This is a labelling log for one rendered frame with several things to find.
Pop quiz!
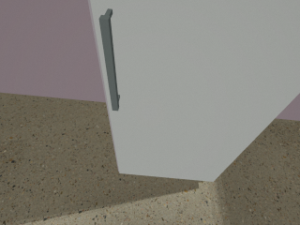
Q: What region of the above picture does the fridge door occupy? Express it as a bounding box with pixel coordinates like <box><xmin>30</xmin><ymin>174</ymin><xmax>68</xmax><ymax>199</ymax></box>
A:
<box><xmin>90</xmin><ymin>0</ymin><xmax>300</xmax><ymax>182</ymax></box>

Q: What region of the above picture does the handle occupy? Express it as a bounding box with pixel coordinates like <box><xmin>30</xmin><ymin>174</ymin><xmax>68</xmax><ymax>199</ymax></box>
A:
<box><xmin>99</xmin><ymin>8</ymin><xmax>120</xmax><ymax>111</ymax></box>

